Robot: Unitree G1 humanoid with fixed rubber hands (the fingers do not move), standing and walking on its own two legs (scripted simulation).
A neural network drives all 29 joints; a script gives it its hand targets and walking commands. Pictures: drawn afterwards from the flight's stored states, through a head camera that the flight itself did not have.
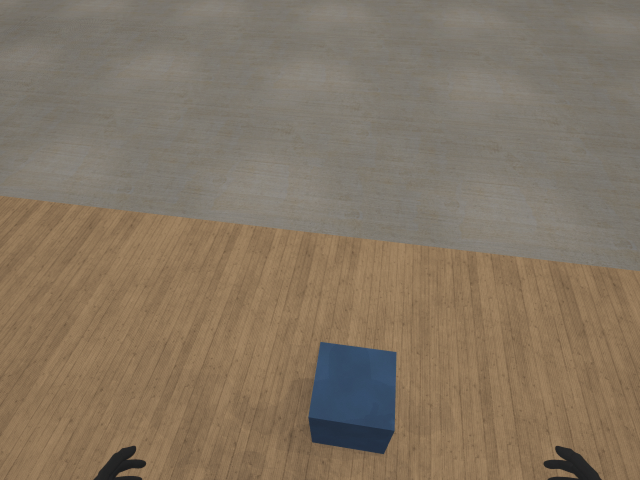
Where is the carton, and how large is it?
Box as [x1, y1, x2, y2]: [308, 342, 396, 453]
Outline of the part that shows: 320,342 308,416 312,441 383,453 394,430 396,352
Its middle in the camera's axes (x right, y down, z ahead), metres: +0.10 +0.46 +1.09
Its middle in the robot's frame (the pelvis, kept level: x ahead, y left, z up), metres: +0.41 -0.05 -0.66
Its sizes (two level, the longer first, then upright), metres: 0.210 0.200 0.250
